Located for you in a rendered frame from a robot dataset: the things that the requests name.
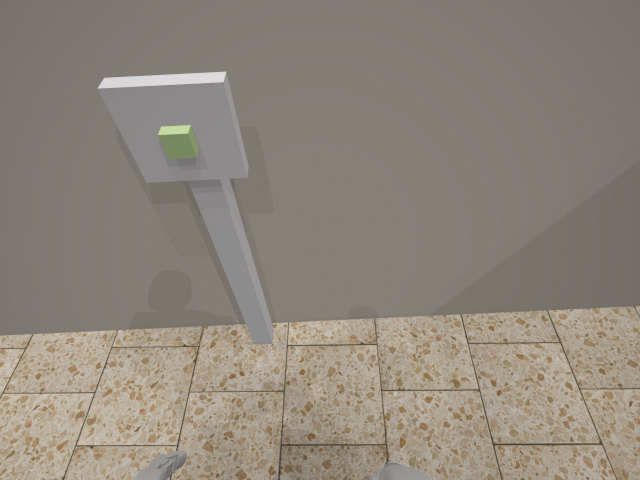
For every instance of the button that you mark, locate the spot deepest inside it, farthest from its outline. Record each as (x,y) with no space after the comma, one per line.
(178,141)

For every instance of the panel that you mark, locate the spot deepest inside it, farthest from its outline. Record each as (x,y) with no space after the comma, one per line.
(140,106)

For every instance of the left robot hand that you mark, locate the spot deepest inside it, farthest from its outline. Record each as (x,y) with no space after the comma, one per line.
(162,466)

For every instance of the robot right shin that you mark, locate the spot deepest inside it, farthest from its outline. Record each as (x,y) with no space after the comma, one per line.
(389,463)

